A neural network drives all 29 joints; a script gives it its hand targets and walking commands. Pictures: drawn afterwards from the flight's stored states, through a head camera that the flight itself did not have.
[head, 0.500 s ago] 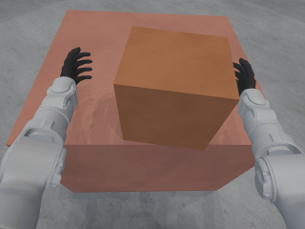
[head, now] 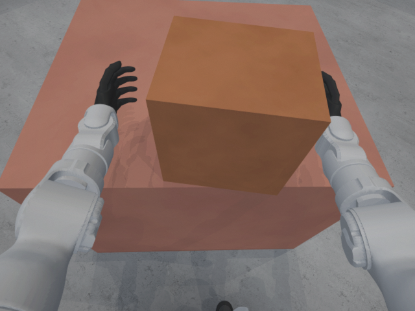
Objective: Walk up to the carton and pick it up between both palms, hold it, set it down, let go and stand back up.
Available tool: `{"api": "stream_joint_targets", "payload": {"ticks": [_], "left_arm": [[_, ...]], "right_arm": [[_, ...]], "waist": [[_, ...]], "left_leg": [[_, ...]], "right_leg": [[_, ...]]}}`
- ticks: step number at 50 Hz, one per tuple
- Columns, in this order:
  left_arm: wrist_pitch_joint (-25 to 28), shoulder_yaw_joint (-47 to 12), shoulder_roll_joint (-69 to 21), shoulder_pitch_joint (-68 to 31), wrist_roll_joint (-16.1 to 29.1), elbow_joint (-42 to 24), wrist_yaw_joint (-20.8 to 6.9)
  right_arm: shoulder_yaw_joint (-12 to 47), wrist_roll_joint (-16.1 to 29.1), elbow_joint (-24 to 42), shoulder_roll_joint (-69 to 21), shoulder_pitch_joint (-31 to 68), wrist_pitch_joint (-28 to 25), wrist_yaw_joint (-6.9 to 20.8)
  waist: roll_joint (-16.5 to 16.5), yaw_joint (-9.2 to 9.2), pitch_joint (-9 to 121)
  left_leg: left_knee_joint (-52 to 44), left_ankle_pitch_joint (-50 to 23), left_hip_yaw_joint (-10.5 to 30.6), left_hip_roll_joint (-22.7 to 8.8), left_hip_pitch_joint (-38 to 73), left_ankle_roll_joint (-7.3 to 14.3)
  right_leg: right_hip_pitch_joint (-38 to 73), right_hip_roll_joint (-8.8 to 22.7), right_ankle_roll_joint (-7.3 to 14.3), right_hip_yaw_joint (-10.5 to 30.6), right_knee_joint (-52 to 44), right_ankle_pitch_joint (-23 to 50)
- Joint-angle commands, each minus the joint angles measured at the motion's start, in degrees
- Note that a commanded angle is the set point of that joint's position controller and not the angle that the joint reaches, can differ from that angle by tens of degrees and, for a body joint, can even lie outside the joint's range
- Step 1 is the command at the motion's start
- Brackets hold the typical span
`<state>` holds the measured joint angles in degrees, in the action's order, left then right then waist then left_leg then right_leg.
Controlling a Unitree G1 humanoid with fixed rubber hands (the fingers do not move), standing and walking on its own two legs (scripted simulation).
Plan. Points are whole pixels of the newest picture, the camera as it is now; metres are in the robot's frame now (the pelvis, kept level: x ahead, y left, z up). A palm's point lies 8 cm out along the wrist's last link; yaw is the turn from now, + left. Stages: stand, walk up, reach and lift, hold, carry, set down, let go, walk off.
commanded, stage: reach and lift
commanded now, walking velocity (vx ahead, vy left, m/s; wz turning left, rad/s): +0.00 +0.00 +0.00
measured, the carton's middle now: (230, 114) +0.49 -0.05 +0.07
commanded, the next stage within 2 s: none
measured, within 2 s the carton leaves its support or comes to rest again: neither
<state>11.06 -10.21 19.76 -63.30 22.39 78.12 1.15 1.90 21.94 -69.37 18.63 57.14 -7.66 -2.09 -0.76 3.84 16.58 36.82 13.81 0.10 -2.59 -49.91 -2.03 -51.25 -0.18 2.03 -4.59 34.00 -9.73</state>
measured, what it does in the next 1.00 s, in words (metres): stands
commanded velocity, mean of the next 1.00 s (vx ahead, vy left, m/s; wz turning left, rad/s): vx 0.00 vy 0.00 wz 0.00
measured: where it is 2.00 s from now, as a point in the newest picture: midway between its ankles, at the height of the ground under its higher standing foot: outside the picture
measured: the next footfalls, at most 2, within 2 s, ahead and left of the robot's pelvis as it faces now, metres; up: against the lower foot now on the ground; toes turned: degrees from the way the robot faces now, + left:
none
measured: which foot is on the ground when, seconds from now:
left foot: down 0.00-1.00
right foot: down 0.00-1.00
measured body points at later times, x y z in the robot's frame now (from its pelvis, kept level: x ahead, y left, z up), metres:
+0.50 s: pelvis +0.00 +0.00 +0.00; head +0.10 +0.01 +0.44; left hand +0.51 +0.13 +0.10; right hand +0.47 -0.23 +0.10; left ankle +0.01 +0.14 -0.71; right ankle +0.04 -0.10 -0.71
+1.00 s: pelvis +0.01 +0.00 +0.01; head +0.10 +0.00 +0.45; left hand +0.51 +0.12 +0.11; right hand +0.47 -0.22 +0.10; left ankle +0.01 +0.14 -0.71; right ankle +0.04 -0.10 -0.71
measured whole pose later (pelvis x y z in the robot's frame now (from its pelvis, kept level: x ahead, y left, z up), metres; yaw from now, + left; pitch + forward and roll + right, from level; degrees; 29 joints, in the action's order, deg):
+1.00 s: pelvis +0.01 +0.00 +0.01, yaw -1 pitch +24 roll +1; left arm 14.7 1.9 11.6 -64.6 11.9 82.6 3.8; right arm -7.0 10.1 -66.1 12.3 55.4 -6.1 -7.4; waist 0.2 4.2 14.8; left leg 29.6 11.7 -1.9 -1.8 -42.0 -1.5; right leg -45.2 0.3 1.5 -2.6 29.4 -8.5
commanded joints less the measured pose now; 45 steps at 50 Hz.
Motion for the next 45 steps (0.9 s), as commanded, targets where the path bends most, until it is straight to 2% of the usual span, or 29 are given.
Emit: {"api": "stream_joint_targets", "payload": {"ticks": [1,6,10,14,18,20,21,23,24,28,30,33,39,45], "left_arm": [[2.7,2.6,9.3,-34.4,-1.5,-8.3,0.7],[3.5,2.6,6.8,-34.7,-2.1,-5.0,0.7],[4.3,3.3,5.2,-35.8,-3.0,-5.1,1.3],[4.5,4.7,3.7,-35.4,-4.1,-4.5,1.7],[4.7,6.1,3.3,-34.7,-5.4,-3.4,1.8],[5.0,6.9,3.2,-34.3,-5.8,-4.5,2.1],[5.2,7.2,3.4,-34.7,-5.9,-5.0,2.3],[5.3,8.5,3.5,-34.2,-6.5,-5.5,2.6],[5.3,8.4,3.3,-34.8,-6.7,-6.1,2.7],[5.2,9.6,2.6,-34.0,-7.7,-5.2,2.9],[5.3,9.6,1.7,-34.5,-7.5,-5.8,2.9],[5.8,10.6,1.4,-33.7,-8.1,-4.8,2.7],[6.2,11.0,0.3,-33.8,-9.0,-4.7,2.7],[6.3,12.3,-0.8,-33.4,-10.4,-5.9,2.8]], "right_arm": [[-2.9,-2.0,9.6,9.9,31.5,-2.0,-0.3],[-3.1,-3.0,10.6,7.1,32.6,-1.7,-0.6],[-3.7,-3.7,10.5,5.5,33.2,-2.0,-0.7],[-3.9,-5.1,11.0,4.5,33.4,-2.3,-1.1],[-3.8,-5.9,11.2,3.4,33.3,-2.1,-1.4],[-3.7,-6.0,12.4,2.7,33.1,-2.4,-1.7],[-4.0,-6.4,12.5,2.8,33.0,-2.3,-1.9],[-3.6,-6.6,13.4,1.6,32.7,-2.3,-2.2],[-4.0,-6.8,13.4,1.9,32.9,-2.1,-2.3],[-4.2,-7.7,13.6,1.0,32.8,-1.8,-2.6],[-4.9,-8.4,13.4,0.7,32.5,-1.8,-2.9],[-4.3,-9.2,14.2,-1.0,32.5,-1.7,-3.1],[-5.5,-10.4,14.9,-2.6,32.0,-1.5,-3.3],[-6.6,-11.9,15.7,-4.3,31.2,-1.3,-2.9]], "waist": [[3.1,-0.11,48.1],[3.1,-0.53,47.2],[3.9,-0.87,48.3],[2.1,-1.11,47.8],[0.7,-1.09,45.5],[0.7,-1.57,46.8],[0.2,-1.25,47.3],[-0.4,-2.00,48.1],[-0.2,-1.46,48.4],[-0.6,-1.66,47.2],[-0.7,-0.75,46.7],[-1.8,-1.44,46.2],[-1.4,-0.82,45.5],[-1.0,-1.21,46.1]], "left_leg": [[-2.1,-14.8,-2.2,4.0,16.9,-0.9],[-3.0,-12.5,-2.3,4.0,15.1,-0.5],[-3.0,-14.8,-2.1,3.8,17.1,-1.0],[-3.0,-16.4,-2.3,3.8,18.4,-1.2],[-4.4,-15.1,-2.4,3.9,17.3,-0.7],[-4.5,-16.2,-2.5,3.9,17.5,-0.7],[-4.4,-17.0,-2.5,3.9,17.8,-0.8],[-4.6,-17.4,-2.6,4.0,17.3,-0.7],[-5.0,-17.1,-2.7,4.1,17.1,-0.7],[-5.7,-16.7,-2.9,3.9,17.1,-0.5],[-5.8,-17.3,-2.8,4.0,18.0,-0.5],[-6.6,-16.3,-2.9,4.2,16.9,-0.1],[-7.7,-15.6,-3.0,4.2,16.8,0.1],[-7.9,-17.5,-3.1,4.1,19.2,0.0]], "right_leg": [[34.7,-0.6,-4.7,2.0,0.9,23.8],[35.2,0.0,-4.7,2.4,0.8,21.3],[34.6,-0.1,-4.4,2.0,0.9,22.4],[34.9,-0.3,-4.6,1.7,0.5,23.8],[37.1,0.0,-4.8,2.1,0.1,24.0],[38.1,0.1,-4.7,2.4,0.1,25.2],[38.6,0.0,-4.8,2.4,0.2,26.3],[40.3,0.1,-5.0,2.8,0.3,28.1],[40.7,0.2,-5.1,2.8,0.2,28.1],[41.7,0.4,-4.8,3.1,-0.3,27.9],[41.6,0.4,-4.8,3.1,-0.6,28.7],[43.8,0.7,-5.1,3.4,-0.7,29.6],[44.8,1.1,-4.9,3.6,-1.2,29.9],[44.6,1.0,-4.6,3.4,-2.1,30.2]]}}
